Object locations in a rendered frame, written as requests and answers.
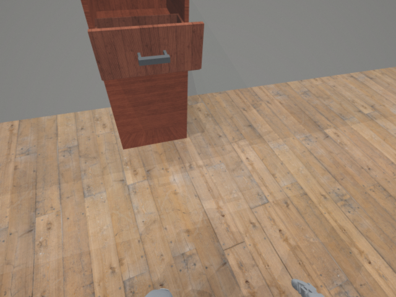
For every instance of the robot right hand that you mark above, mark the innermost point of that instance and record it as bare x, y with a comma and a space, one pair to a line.
305, 289

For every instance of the handle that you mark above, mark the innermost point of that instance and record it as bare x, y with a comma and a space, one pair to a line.
149, 60

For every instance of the drawer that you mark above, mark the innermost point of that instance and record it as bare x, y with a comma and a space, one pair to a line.
117, 40

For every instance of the cabinet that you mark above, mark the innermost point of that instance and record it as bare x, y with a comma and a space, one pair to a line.
147, 109

